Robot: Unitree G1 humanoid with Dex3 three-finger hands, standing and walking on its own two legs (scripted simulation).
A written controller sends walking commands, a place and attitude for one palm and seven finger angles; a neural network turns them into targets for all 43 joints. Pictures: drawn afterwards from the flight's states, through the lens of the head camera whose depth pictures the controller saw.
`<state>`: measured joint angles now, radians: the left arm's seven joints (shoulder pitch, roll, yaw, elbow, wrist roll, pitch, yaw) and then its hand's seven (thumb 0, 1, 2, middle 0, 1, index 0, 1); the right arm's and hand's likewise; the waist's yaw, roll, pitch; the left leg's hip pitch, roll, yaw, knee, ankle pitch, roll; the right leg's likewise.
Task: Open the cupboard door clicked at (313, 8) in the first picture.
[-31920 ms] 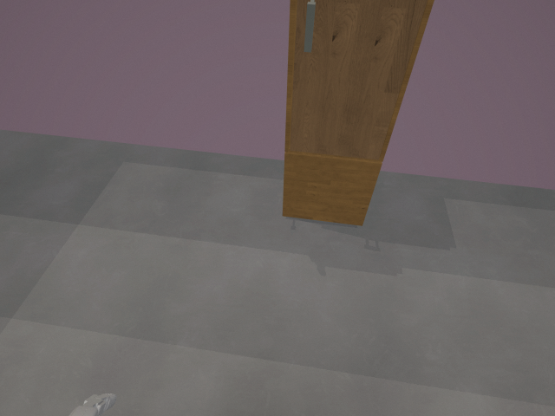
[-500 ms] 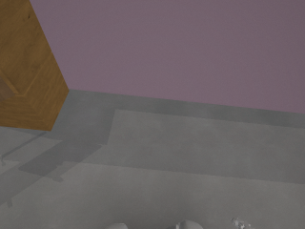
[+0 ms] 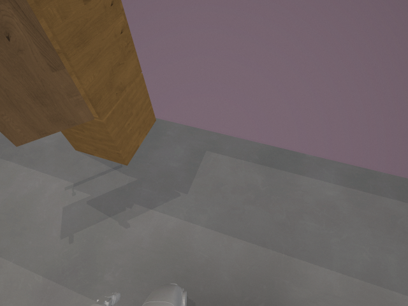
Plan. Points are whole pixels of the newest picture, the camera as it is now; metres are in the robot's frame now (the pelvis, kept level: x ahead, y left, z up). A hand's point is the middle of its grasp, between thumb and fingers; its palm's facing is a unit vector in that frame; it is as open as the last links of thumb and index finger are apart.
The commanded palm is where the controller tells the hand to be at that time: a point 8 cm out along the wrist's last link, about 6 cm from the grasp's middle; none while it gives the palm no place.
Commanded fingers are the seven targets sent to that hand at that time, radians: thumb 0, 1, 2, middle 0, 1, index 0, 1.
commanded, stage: turn to face it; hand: left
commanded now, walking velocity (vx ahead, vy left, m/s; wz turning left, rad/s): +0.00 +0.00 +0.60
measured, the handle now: out of the picture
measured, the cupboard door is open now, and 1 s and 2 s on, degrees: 46 46 46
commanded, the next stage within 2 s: take the last steps up to it in 0.78 s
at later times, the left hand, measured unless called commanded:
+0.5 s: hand out of the picture +0.04 +0.28 -0.17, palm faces +0.30 -0.92 -0.23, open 7.4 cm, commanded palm none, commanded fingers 0.00 0.90 0.90 -0.20 -0.30 -0.20 -0.30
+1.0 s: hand out of the picture +0.00 +0.19 -0.15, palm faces +0.47 -0.85 -0.25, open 7.3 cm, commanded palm none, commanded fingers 0.00 0.90 0.90 -0.20 -0.30 -0.20 -0.30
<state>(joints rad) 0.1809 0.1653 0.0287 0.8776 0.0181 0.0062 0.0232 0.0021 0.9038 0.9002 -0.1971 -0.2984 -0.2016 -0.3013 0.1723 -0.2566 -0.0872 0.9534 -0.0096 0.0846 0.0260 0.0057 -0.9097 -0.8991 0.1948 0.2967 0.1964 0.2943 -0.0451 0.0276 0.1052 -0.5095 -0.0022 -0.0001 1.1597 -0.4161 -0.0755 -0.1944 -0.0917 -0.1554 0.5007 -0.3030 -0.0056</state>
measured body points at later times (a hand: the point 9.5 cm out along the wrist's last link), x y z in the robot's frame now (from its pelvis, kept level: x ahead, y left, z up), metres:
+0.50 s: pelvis +0.01 +0.05 +0.00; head +0.05 +0.09 +0.45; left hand +0.02 +0.33 -0.15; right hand +0.17 -0.17 -0.13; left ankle +0.00 +0.13 -0.74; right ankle +0.04 -0.13 -0.65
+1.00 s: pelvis +0.03 -0.01 +0.00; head +0.06 -0.01 +0.45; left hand -0.02 +0.23 -0.13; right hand +0.17 -0.22 -0.16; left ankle -0.06 +0.12 -0.66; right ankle +0.06 -0.10 -0.74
